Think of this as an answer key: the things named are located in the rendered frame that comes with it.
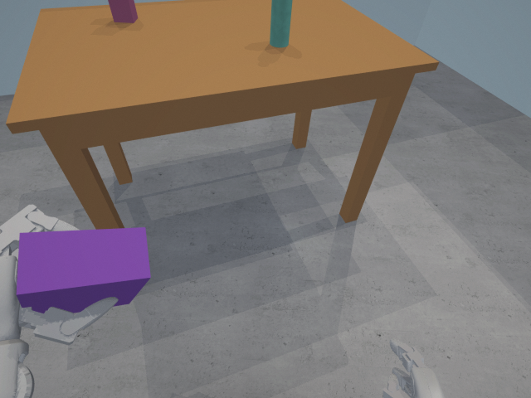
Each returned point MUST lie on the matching table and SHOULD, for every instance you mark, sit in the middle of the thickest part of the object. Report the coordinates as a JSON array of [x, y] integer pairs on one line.
[[88, 81]]

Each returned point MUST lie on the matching robot left hand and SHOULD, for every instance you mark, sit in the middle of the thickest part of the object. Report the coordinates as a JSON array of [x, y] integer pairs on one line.
[[55, 324]]

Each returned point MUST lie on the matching robot right hand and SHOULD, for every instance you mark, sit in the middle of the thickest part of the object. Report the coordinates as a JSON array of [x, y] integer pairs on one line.
[[422, 382]]

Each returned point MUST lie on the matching sponge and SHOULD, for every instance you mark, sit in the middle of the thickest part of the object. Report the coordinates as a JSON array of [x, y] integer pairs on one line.
[[71, 270]]

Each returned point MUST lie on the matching robot left forearm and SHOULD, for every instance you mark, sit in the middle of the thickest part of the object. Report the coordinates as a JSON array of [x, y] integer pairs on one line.
[[16, 380]]

